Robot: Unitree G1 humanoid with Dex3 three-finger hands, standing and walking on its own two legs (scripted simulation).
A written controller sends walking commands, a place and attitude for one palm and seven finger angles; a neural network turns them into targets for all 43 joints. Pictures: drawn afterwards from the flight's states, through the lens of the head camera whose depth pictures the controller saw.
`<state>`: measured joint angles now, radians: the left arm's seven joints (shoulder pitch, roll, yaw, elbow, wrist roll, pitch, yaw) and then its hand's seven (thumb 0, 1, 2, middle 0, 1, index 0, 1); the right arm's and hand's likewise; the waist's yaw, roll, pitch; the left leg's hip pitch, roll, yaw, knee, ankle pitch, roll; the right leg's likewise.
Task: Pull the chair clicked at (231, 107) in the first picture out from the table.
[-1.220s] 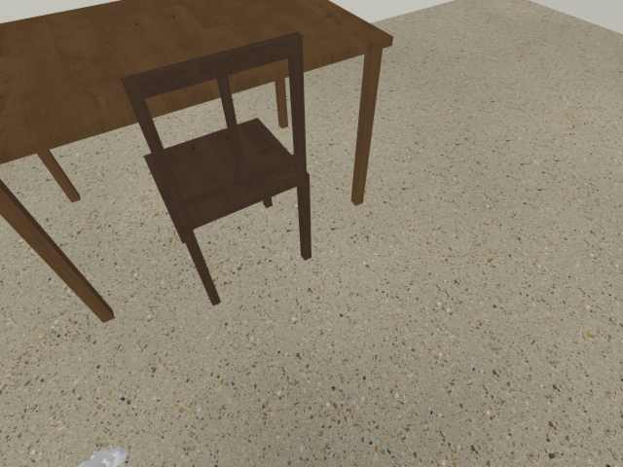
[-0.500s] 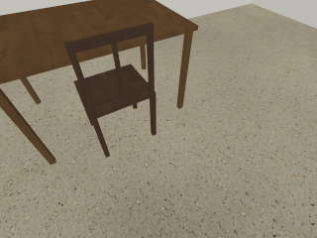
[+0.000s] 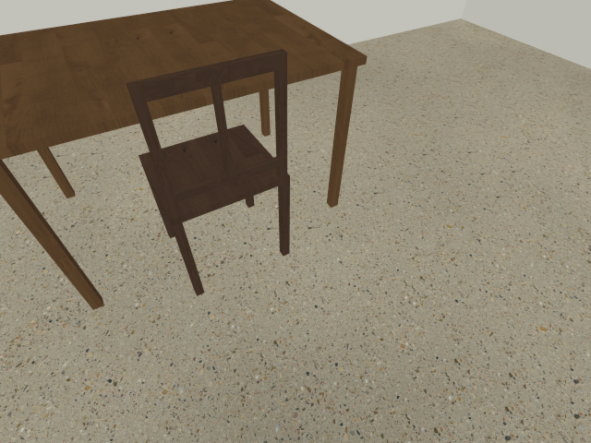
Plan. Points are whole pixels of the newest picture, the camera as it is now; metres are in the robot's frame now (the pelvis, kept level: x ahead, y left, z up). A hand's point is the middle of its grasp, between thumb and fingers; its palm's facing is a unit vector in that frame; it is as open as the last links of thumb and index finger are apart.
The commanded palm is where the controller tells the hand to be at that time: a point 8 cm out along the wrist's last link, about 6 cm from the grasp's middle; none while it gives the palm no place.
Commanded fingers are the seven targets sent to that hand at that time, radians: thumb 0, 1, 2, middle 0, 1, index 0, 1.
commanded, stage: look at it before walking up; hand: left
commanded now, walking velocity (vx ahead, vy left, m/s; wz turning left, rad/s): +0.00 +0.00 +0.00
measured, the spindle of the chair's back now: (223, 133) +0.91 +0.26 -0.10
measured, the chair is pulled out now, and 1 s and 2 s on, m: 0.00 0.00 0.00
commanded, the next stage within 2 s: walk to a spot facing it in 0.32 s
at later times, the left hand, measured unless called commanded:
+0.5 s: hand out of the picture +0.06 +0.25 -0.16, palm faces -0.02 -0.94 -0.33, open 7.4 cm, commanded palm none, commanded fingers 0.00 0.90 0.90 -0.20 -0.30 -0.20 -0.30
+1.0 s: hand out of the picture +0.04 +0.18 -0.17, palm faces -0.14 -0.96 -0.23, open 7.3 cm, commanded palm none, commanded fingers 0.00 0.90 0.90 -0.20 -0.30 -0.20 -0.30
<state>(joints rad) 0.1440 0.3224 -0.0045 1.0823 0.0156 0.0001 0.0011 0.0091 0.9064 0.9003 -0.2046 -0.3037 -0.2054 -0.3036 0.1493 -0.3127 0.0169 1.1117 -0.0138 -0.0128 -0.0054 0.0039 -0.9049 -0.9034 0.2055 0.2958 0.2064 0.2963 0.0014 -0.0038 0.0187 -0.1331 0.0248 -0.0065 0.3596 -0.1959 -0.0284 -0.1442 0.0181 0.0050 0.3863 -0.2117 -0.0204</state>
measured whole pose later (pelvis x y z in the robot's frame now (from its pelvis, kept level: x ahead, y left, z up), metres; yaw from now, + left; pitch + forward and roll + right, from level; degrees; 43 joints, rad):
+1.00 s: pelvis -0.02 -0.01 -0.01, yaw -12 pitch +1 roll +2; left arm 0.32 0.19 0.04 0.92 0.03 0.02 -0.01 0.01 0.91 0.90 -0.20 -0.30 -0.21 -0.30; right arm 0.17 -0.25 -0.05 0.94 -0.02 0.03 0.00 0.01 -0.91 -0.90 0.20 0.30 0.20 0.30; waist 0.04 0.00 0.05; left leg -0.43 0.01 0.01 0.97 -0.44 -0.03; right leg -0.32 0.10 0.19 0.53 -0.22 -0.05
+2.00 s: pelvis +0.28 -0.14 -0.02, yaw -45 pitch +0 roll -2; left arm 0.27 0.22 0.07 0.98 0.03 -0.02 -0.02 0.01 0.92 0.90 -0.20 -0.30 -0.20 -0.30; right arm 0.23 -0.16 -0.04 0.93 -0.03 -0.05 0.01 0.00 -0.93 -0.90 0.20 0.30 0.20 0.30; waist 0.01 -0.02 0.01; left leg -0.45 0.12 0.08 0.69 -0.26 -0.04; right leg -0.21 0.08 0.00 0.52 -0.31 -0.05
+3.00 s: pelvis +0.45 -0.34 -0.02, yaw -50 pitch +1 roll -2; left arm 0.17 0.19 0.08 0.96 0.02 0.05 0.02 0.01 0.91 0.90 -0.20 -0.30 -0.20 -0.30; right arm 0.28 -0.14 -0.04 0.97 -0.03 0.01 -0.01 0.01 -0.92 -0.90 0.20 0.30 0.20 0.30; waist -0.03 -0.04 0.05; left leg -0.34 0.03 0.12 0.62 -0.30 0.06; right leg -0.48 -0.06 -0.10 1.06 -0.44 0.04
